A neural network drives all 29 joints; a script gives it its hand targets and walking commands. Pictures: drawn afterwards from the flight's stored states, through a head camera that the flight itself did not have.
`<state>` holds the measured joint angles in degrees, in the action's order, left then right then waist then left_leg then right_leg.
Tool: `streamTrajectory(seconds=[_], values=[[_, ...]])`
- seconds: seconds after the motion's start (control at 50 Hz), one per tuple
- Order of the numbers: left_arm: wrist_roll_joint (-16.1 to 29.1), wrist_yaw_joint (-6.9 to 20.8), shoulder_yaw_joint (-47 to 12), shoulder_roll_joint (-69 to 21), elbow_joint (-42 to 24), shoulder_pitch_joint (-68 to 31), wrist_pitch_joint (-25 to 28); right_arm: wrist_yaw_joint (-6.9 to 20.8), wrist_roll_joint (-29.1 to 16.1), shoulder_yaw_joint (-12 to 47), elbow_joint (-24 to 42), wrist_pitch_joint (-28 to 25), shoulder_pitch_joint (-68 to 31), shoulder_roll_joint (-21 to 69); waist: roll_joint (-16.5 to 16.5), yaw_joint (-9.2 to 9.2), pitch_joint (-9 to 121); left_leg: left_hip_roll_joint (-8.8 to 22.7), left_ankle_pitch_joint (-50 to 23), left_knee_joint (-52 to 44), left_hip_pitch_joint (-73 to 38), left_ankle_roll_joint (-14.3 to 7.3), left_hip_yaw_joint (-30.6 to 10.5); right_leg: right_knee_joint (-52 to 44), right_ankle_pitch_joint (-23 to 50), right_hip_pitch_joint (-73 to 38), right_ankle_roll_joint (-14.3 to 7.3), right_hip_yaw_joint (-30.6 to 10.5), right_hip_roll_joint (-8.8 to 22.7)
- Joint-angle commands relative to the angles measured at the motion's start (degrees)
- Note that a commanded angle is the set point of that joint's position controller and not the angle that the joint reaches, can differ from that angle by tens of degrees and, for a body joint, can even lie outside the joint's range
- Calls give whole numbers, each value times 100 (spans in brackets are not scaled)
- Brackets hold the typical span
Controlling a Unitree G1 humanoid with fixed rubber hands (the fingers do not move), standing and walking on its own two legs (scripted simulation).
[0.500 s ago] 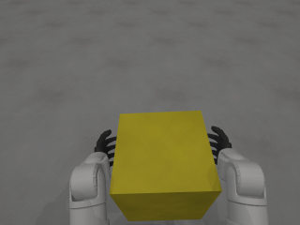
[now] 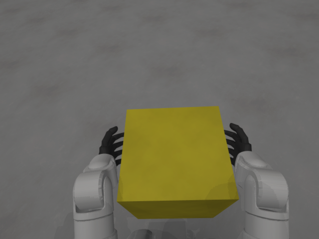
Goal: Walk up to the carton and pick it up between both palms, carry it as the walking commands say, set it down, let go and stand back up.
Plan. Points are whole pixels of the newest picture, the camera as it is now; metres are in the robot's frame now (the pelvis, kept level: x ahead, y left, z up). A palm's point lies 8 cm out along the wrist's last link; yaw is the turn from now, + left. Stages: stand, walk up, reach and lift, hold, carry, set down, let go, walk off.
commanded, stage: carry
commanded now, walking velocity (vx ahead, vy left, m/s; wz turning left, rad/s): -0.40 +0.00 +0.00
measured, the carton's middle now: (173, 168) +0.28 -0.02 +0.01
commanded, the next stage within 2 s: none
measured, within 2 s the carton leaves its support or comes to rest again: neither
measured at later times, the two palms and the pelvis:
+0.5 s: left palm out of the picture +0.02 +0.19 +0.09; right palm out of the picture +0.03 -0.11 +0.10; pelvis -0.24 +0.03 +0.00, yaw +0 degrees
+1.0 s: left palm out of the picture -0.12 +0.18 +0.08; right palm out of the picture -0.11 -0.12 +0.09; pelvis -0.38 +0.03 -0.01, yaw -1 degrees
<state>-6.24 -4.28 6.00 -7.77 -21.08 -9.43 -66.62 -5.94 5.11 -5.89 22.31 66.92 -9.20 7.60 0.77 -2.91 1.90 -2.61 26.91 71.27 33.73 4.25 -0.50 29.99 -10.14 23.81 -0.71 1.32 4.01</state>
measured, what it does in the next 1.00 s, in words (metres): walks backwards: left foot, then right foot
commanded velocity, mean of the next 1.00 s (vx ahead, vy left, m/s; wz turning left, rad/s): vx -0.11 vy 0.00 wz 0.00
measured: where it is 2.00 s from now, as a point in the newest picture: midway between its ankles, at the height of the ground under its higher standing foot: outside the picture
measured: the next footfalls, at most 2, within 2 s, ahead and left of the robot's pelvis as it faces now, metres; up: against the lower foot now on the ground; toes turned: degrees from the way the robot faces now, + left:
left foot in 0.18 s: -0.12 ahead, +0.13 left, +0.00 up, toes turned +3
right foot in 0.58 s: -0.31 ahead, -0.09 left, +0.00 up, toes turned +1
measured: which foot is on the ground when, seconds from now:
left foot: up 0.00-0.16, down 0.18-0.60, up 0.62-0.82, down 0.84-1.00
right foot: down 0.00-0.18, up 0.20-0.56, down 0.58-1.00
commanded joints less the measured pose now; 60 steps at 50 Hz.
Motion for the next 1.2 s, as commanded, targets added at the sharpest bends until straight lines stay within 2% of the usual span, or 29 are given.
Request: streamTrajectory(seconds=[0.0, 0.1, 0.14, 0.16, 0.18, 0.2, 0.22, 0.24, 0.26, 0.32, 0.38, 0.44, 0.48, 0.52, 0.54, 0.56, 0.58, 0.6, 0.62, 0.66, 0.74, 0.8, 0.82, 0.84, 0.86, 0.88, 0.94, 0.98, 1.18], values=[[1895, 1378, -3600, -4795, 47, -1691, -95, 1400, -2353, 4439, 209, 123, -2342, 5000, -1385, 298, 1830, 89, 395, -1247, -139, 30, 243, -712, 2715, -1901, -742, -1101, 1294], [2021, 1446, -3808, -4874, 78, -1987, -110, 1460, -2156, 4257, -149, 146, -2261, 5164, -1556, 344, 1907, 23, 113, -3589, -1255, -219, 317, -1005, 2006, -1692, -695, -1348, 1347], [2094, 1427, -3968, -4956, -29, -2158, -121, 1491, -2111, 4164, -203, 131, -2169, 5215, -1089, 311, 1939, 281, -650, -5033, -2165, -266, 197, -758, 1268, -1007, -248, -1048, 996], [2128, 1420, -4017, -4972, -25, -2220, -116, 1513, -2080, 4095, -243, 137, -2090, 5244, -317, 315, 1803, 866, -583, -5476, -2722, -287, -453, -339, 41, -89, 13, -792, 673], [2199, 1436, -4223, -5046, -240, -2354, -129, 1548, -2008, 4027, -277, 86, -2083, 5228, 1816, 275, 1563, 2806, -1938, -5592, -2360, -1077, -2206, 673, -1639, 1045, 411, 462, -224], [2374, 1454, -4418, -5159, -438, -2825, -96, 1573, -2066, 4086, -11, 63, -2318, 5341, 1964, 205, 1219, 3188, -3820, -5467, -1158, -1678, -2077, 2758, -2850, 938, 293, 104, -336], [2511, 1437, -4394, -5349, -352, -3151, -46, 1588, -2176, 4031, -2, 59, -2549, 5438, 1091, 213, 1196, 2706, -4307, -5244, -905, -1624, -1456, 4031, -2609, 794, 221, -480, -610], [2612, 1411, -4450, -5428, -397, -3207, 6, 1594, -2217, 4008, 137, 28, -2593, 5424, 647, 266, 1168, 2245, -4130, -5094, -818, -1254, -737, 4639, -2098, 853, 206, -583, -671], [2636, 1383, -4525, -5425, -361, -3200, 25, 1595, -2155, 3897, 114, -5, -2555, 5311, 785, 286, 1162, 1960, -3869, -4983, -1137, -1024, -410, 4864, -1690, 1104, 261, -563, -696], [2604, 1302, -4521, -5194, -313, -2923, -32, 1589, -1946, 3549, -176, 20, -2027, 4993, 931, 258, 1405, 1607, -3217, -4897, -2168, -1006, -399, 4987, -1357, 1526, 624, -294, -745], [2471, 1279, -4430, -5001, -93, -2718, -171, 1612, -1863, 3394, -525, 86, -1843, 4778, 1058, 299, 1573, 1546, -2198, -5125, -2647, -1023, -771, 3373, -1597, 1196, 713, 61, -580], [2386, 1289, -4284, -4984, 174, -2652, -253, 1635, -1868, 3504, -585, 145, -2000, 4721, 1364, 257, 1587, 1756, -858, -5511, -2374, -1171, -1282, 1667, -2346, 189, 468, 214, -703], [2357, 1303, -4181, -5045, 292, -2654, -260, 1638, -1905, 3616, -557, 167, -2067, 4813, 1468, 200, 1587, 1858, -609, -5700, -2337, -1199, -1468, 568, -2119, -314, 288, 288, -797], [2295, 1327, -4085, -5134, 442, -2486, -239, 1624, -1964, 3771, -459, 169, -2186, 4910, 1138, 267, 1643, 1589, -527, -5606, -1994, -829, -1108, -1177, -1232, -1409, 128, 430, -778], [2283, 1341, -4054, -5150, 462, -2461, -222, 1613, -1989, 3845, -427, 160, -2247, 4921, 751, 250, 1639, 1370, -583, -5296, -1556, -577, -852, -1695, -1226, -2031, 105, 103, -415], [2256, 1352, -4037, -5145, 430, -2476, -220, 1598, -2003, 3882, -486, 143, -2337, 4921, 74, 245, 1636, 1160, -916, -4690, -914, -342, -581, -1739, -1499, -2500, 85, -554, 273], [2108, 1343, -3994, -5193, 432, -2334, -143, 1624, -2145, 4089, 46, 142, -2724, 4919, -1554, 348, 1445, 633, -567, -4146, -194, -110, 223, -1814, -1904, -1736, -545, -2131, 1735], [2190, 1388, -4033, -5462, 273, -2573, -127, 1638, -2296, 4177, 154, 142, -3135, 5171, -1300, 284, 983, 840, -347, -3265, -630, -169, 218, -1810, -1409, -493, -737, -1710, 1908], [2258, 1409, -4008, -5496, 236, -2724, -132, 1651, -2382, 4243, 186, 127, -3338, 5230, -893, 279, 871, 718, -526, -2670, -794, -221, 157, -1641, -1356, -87, -646, -1254, 1524], [2221, 1391, -3894, -5343, 178, -2676, -112, 1653, -2484, 4319, 81, 137, -3264, 5310, -881, 260, 809, 615, -881, -2178, -744, -294, 153, -1515, -1113, -62, -395, -783, 1015], [1962, 1342, -3657, -4999, 404, -2142, -136, 1604, -2479, 4289, -105, 209, -2912, 5029, -1201, 315, 1142, 421, -508, -3268, -706, -238, 353, -823, 939, -1090, -492, -735, 812], [1908, 1345, -3624, -4897, 585, -2028, -171, 1591, -2322, 4168, -362, 258, -2612, 4947, -947, 314, 1604, 563, -1596, -4637, -1670, -167, 347, -172, 2546, -1377, -361, -689, 742], [1907, 1362, -3631, -4908, 674, -2025, -165, 1593, -2247, 4104, -446, 274, -2519, 4925, -846, 327, 1822, 812, -1736, -4745, -2092, -169, 115, -69, 2501, -1258, -265, -735, 708], [1932, 1382, -3631, -4945, 781, -2071, -149, 1595, -2200, 4036, -486, 276, -2526, 4918, -508, 333, 1978, 1187, -2668, -4508, -2596, -214, -177, 121, 2234, -892, -171, -725, 622], [2036, 1406, -3791, -4999, 491, -2370, -148, 1614, -2143, 3996, -586, 211, -2549, 5070, 238, 327, 1891, 1259, -3499, -4114, -2358, -365, -109, -126, 1928, -764, -51, -391, 379], [2079, 1427, -3864, -5056, 409, -2602, -154, 1621, -2112, 3938, -565, 177, -2586, 5091, 354, 293, 1895, 1174, -2973, -4276, -2062, -369, -72, -190, 884, -861, -31, -289, 273], [2299, 1472, -4018, -5198, 262, -2910, -126, 1580, -2064, 3917, -357, 103, -2778, 5199, -28, 259, 1403, 992, -1258, -4575, -1555, -449, -102, -580, -553, -553, -56, -422, 284], [2356, 1464, -4081, -5173, 179, -2993, -139, 1548, -2043, 3874, -378, 108, -2762, 5135, -26, 244, 1306, 925, -883, -4624, -1560, -469, -136, -762, -1107, -328, -64, -522, 307], [2258, 1418, -4051, -5200, 376, -2733, -191, 1621, -2096, 3869, -500, 154, -2664, 5019, 197, 293, 1265, 1046, 16, -5166, -954, -548, -543, -492, -1183, -533, -8, -283, 151]])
